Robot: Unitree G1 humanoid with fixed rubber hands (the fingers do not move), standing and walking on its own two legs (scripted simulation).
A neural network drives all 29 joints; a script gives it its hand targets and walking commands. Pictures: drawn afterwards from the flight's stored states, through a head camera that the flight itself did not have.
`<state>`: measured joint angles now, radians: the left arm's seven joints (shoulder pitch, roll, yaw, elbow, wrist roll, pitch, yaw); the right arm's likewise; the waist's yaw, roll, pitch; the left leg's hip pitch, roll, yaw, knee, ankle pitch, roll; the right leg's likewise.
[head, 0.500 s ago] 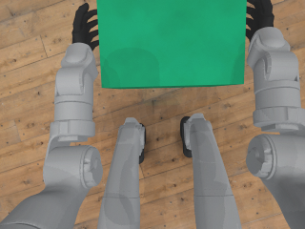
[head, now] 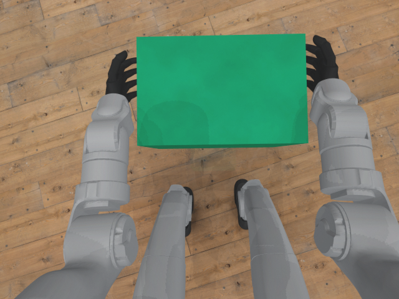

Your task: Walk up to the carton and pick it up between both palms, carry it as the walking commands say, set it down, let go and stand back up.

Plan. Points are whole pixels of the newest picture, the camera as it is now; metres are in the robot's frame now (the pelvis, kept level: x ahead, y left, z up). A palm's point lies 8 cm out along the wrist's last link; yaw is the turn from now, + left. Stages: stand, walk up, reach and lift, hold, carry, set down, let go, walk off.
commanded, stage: reach and lift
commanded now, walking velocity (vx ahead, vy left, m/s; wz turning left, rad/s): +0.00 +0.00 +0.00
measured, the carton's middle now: (217, 102) +0.45 -0.01 -0.12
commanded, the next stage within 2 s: none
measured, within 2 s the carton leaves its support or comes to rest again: neither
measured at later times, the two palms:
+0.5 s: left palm (74, 76) +0.44 +0.19 +0.06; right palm (362, 48) +0.45 -0.19 +0.08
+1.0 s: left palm (56, 73) +0.42 +0.18 +0.12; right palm out of the picture +0.42 -0.19 +0.13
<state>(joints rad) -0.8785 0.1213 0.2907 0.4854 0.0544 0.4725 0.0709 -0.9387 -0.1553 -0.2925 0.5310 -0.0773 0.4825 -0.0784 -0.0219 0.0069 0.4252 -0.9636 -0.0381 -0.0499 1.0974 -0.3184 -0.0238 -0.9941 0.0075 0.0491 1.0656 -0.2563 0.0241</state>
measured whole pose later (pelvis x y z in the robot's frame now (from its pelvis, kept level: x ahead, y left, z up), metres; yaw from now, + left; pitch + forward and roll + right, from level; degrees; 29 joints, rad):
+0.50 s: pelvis +0.11 +0.00 +0.07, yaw +0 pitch +14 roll -1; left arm -0.45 -0.02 0.39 0.65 0.27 0.47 -0.05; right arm -0.49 0.02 -0.39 0.63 -0.27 0.49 0.06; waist -0.01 0.01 -0.22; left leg -0.66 -0.01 -0.07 0.71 -0.31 -0.02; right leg -0.68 0.01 0.03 0.67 -0.25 0.01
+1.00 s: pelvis +0.14 +0.00 +0.10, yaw -1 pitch +3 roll +0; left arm -0.18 -0.08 0.26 0.32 0.22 0.60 -0.02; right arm -0.20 0.07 -0.26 0.29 -0.23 0.60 -0.01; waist -0.01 0.01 -0.13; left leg -0.21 0.00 -0.05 0.38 -0.22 -0.01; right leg -0.24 0.01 0.05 0.35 -0.16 0.01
